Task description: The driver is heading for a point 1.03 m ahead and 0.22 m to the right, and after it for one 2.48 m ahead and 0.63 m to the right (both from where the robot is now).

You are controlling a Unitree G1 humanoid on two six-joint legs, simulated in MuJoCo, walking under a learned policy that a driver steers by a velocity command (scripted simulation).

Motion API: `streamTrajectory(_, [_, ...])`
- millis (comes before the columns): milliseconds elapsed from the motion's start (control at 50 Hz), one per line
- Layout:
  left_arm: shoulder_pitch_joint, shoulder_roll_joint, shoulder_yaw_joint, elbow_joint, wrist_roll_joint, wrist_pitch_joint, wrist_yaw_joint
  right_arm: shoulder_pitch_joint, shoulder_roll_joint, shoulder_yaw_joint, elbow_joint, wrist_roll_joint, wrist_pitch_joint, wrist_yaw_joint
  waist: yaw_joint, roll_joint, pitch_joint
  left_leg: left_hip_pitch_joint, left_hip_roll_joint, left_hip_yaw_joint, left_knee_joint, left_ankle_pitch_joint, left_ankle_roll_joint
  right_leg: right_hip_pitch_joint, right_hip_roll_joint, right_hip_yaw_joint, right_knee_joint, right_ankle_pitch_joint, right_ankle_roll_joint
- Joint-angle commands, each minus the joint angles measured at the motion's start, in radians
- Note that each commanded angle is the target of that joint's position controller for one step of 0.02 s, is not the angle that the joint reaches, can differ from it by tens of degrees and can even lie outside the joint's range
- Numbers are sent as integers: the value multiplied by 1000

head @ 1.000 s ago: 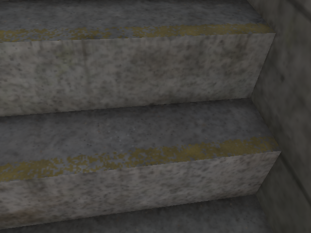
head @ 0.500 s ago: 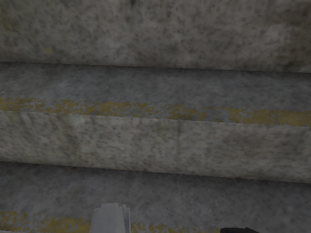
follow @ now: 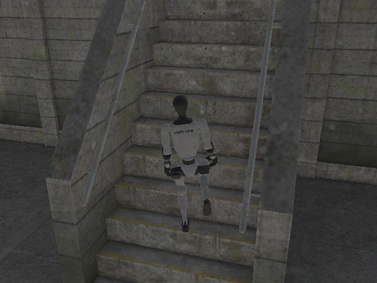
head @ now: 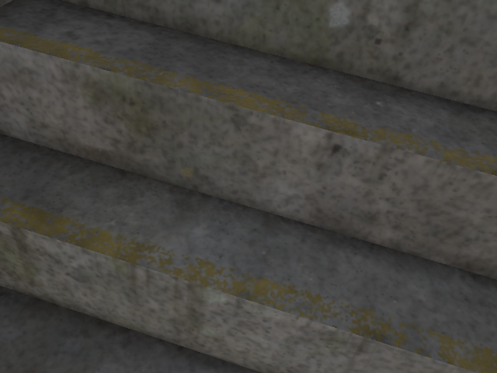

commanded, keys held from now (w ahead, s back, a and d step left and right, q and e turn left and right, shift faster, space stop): no key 0.64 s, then w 0.36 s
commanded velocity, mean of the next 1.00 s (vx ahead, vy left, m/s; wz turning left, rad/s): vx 0.10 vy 0.00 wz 0.05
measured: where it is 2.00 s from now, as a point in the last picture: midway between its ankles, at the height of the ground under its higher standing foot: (208, 302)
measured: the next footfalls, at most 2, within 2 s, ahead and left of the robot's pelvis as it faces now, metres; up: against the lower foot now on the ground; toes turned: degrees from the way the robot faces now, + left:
right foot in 0.32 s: +0.09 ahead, -0.11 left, +0.00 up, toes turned -1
left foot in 1.20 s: +0.40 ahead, +0.21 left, +0.24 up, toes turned +9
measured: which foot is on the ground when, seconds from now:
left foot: down 0.00-0.84, up 0.86-1.00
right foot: up 0.00-0.30, down 0.32-1.00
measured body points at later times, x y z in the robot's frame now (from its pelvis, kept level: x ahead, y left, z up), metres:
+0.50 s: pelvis +0.06 +0.00 +0.05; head +0.05 -0.01 +0.50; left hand +0.06 +0.21 -0.11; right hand +0.20 -0.20 -0.09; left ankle +0.09 +0.03 -0.69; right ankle +0.05 -0.11 -0.69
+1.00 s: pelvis +0.14 -0.01 +0.04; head +0.13 +0.01 +0.49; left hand +0.08 +0.24 -0.12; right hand +0.28 -0.23 -0.08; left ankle +0.08 +0.10 -0.51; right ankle +0.05 -0.11 -0.69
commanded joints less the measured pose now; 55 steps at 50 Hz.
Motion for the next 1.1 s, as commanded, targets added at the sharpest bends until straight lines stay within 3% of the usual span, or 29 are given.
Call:
streamTrajectory(20, [77, 77, 48, 30, -4, 0, 10, 1, -135, -55, -39, -2, -34, -30, -4, 153, 45, 57, 198, -337, -446, -188, -113, 3, 12, 24, -36, -6, 20])
streamTrajectory(40, [94, 46, 46, 44, -12, 1, -1, -13, -140, -53, -50, -15, -35, -41, -4, 154, 24, 127, 205, -318, -456, -132, -119, -14, 34, 35, -23, -24, 22])
streamTrajectory(120, [92, 58, 52, 72, -13, 13, -21, -42, -106, -42, -78, -19, -35, -65, -24, 105, 8, 210, 212, -373, -468, -69, -62, 55, 19, 49, -154, -90, 28])
streamTrajectory(140, [144, 85, 28, 36, -22, 12, -11, -202, -85, 9, -184, -53, -8, -50, 32, 202, -132, 247, 224, -488, -514, -108, -80, 143, -4, 166, -174, -140, 59])
streamTrajectory(200, [199, 135, 18, 68, -14, 24, -1, -239, -132, -9, -238, -47, 31, -40, 38, 129, -41, 265, 185, -406, -633, -95, -147, 262, -25, 46, -698, -359, 63])
streamTrajectory(220, [231, 111, -1, 88, -4, 25, -6, -228, -146, -18, -213, -38, 48, -36, 47, 172, -12, 244, 137, -321, -676, -73, -152, 378, -25, -64, -967, -530, 36])
streamTrajectory(240, [269, 120, -20, 126, 16, 27, -12, -161, -175, -39, -215, -20, 68, -36, 4, 208, 42, 261, 93, -249, -763, -55, -194, 464, 3, -169, -1265, -705, -3])
streamTrajectory(260, [229, 147, -13, 152, 0, 21, -23, -68, -173, -54, -223, -18, 68, -29, -76, 148, 45, 344, 152, -315, -732, -76, -159, 524, -49, -110, -1449, -742, -25])
streamTrajectory(280, [221, 135, -15, 168, -20, 10, -43, 33, -137, -52, -164, 18, 62, -16, -98, 79, 7, 418, 163, -290, -670, -112, -118, 615, -36, -150, -1634, -605, -53])
streamTrajectory(300, [180, 107, -19, 188, -4, -1, -54, 71, -102, -49, -116, 33, 56, 2, -134, -63, -3, 363, 186, -322, -487, -121, -63, 693, -125, 13, -1616, -395, -96])
streamTrajectory(320, [235, 67, -28, 190, 8, -17, -60, 38, -83, -46, -90, 28, 38, 24, -77, -61, -52, 305, 154, -266, -405, -25, -48, 774, -172, 101, -1570, -263, -133])
streamTrajectory(340, [243, 95, -18, 177, -7, -30, -52, 30, -41, -37, -60, -4, 24, 50, -74, -44, -32, 258, 104, -205, -527, 123, -81, 796, -146, 113, -1513, -289, -181])
streamTrajectory(360, [237, 85, -18, 177, -18, -41, -55, 15, -21, -25, -16, -33, 13, 67, -52, 11, -4, 320, 114, -195, -598, 207, -61, 702, -131, 93, -1498, -368, -188])
streamTrajectory(380, [261, 101, -14, 184, -15, -46, -53, -40, -47, -28, -3, -37, 13, 71, -10, 61, 15, 328, 116, -200, -604, 189, -42, 696, -135, 78, -1506, -384, -175])
streamTrajectory(440, [236, 141, 2, 181, -5, -64, -52, -96, -74, -30, 43, -4, 14, 61, 13, 11, 30, 299, 89, -141, -587, 200, -1, 739, -134, 79, -1542, -368, -165])
streamTrajectory(480, [256, 100, -5, 200, 3, -68, -57, -104, -66, -29, 73, -5, 10, 61, 23, -18, 16, 309, 94, -141, -582, 223, 11, 755, -143, 76, -1555, -343, -161])
streamTrajectory(640, [224, 87, -7, 257, 1, -73, -45, -35, -49, -24, 163, -1, 4, 66, 2, 24, 0, 319, 98, -136, -591, 231, 21, 794, -139, 72, -1597, -311, -160])
streamTrajectory(700, [206, 144, 14, 262, -7, -74, -52, 26, -119, -46, 204, 6, 11, 53, 6, 74, 10, 272, 107, -168, -606, -117, 89, 740, -95, 29, -1525, -527, -190])
streamTrajectory(760, [215, 151, 14, 255, -9, -84, -53, -45, -127, -51, 173, 12, -1, 38, 32, 66, 59, 137, 130, -211, -596, -187, 131, 712, -122, 59, -1512, -592, -223])
streamTrajectory(840, [256, 203, 26, 252, 5, -77, -46, -54, -60, -28, 178, 23, -45, 58, 46, -108, 36, -113, 22, -16, -286, 48, 27, 927, -248, 307, -1645, -678, -341])
streamTrajectory(880, [268, 225, 36, 236, 23, -77, -43, -56, -89, -28, 200, 12, -62, 77, 75, -65, 41, -260, 33, 9, -80, 110, -27, 1021, -355, 470, -1704, -688, -420])
streamTrajectory(920, [284, 278, 45, 224, 26, -86, -22, -104, -118, -32, 147, 22, -59, 74, 107, -70, 0, -376, 81, -57, 440, 23, -110, 1046, -482, 562, -1759, -553, -458])
streamTrajectory(940, [275, 276, 38, 217, 34, -93, -11, -121, -127, -37, 116, 30, -56, 69, 98, -33, 23, -488, 76, -124, 810, -36, -142, 1044, -504, 560, -1772, -463, -460])
streamTrajectory(960, [265, 267, 31, 194, 26, -105, 1, -135, -71, -21, 61, 46, -66, 69, 67, -24, 66, -638, 75, -215, 968, -65, -153, 1093, -458, 463, -1762, -427, -416])
streamTrajectory(980, [313, 223, 22, 214, 26, -112, -13, -196, -48, -3, 1, 52, -89, 74, 90, 10, 133, -853, 30, -181, 1075, -122, -147, 1183, -399, 360, -1749, -326, -389])
streamTrajectory(1020, [464, 170, 16, 262, 35, -129, -19, -355, 40, 46, -159, 33, -135, 90, 134, 20, 175, -1233, 61, -213, 1419, -277, -115, 1380, -415, 312, -1724, -17, -334])
streamTrajectory(1040, [434, 146, 9, 259, 38, -139, -20, -317, 62, 62, -199, 49, -146, 101, 96, 42, 176, -1322, 78, -232, 1532, -339, -97, 1381, -429, 255, -1720, 58, -298])
streamTrajectory(1060, [357, 137, 8, 231, 24, -145, -19, -299, 73, 82, -256, 50, -143, 113, 36, 56, 181, -1297, 134, -252, 1478, -351, -82, 1272, -423, 187, -1743, 38, -247])
streamTrajectory(1100, [208, 183, 12, 195, -17, -149, -14, -374, 59, 119, -386, 48, -131, 118, -22, 84, 213, -1107, 196, -129, 1326, -320, -101, 949, -380, 35, -1900, 13, -191])
Keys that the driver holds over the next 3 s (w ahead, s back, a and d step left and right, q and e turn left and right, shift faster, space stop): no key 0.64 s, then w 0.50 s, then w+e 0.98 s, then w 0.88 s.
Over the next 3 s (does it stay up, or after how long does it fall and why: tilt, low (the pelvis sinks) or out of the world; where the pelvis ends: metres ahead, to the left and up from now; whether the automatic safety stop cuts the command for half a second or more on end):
stays up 0.59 -0.01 0.59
